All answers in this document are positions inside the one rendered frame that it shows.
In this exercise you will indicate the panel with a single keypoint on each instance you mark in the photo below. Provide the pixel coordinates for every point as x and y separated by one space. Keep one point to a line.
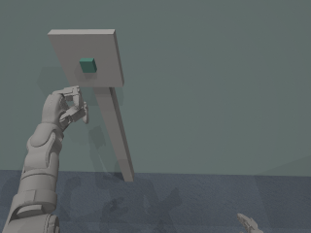
70 45

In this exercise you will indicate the button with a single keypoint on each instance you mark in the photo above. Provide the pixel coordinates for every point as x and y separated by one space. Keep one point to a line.
88 65

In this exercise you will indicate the left robot upper arm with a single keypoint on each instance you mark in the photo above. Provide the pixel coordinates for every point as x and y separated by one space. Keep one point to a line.
47 223

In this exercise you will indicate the left robot forearm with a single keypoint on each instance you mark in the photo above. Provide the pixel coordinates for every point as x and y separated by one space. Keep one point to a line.
36 192

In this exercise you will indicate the right robot hand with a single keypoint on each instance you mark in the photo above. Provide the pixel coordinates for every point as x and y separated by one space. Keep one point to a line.
249 224

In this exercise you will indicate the left robot hand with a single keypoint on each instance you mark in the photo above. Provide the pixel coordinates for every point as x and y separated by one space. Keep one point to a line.
56 111

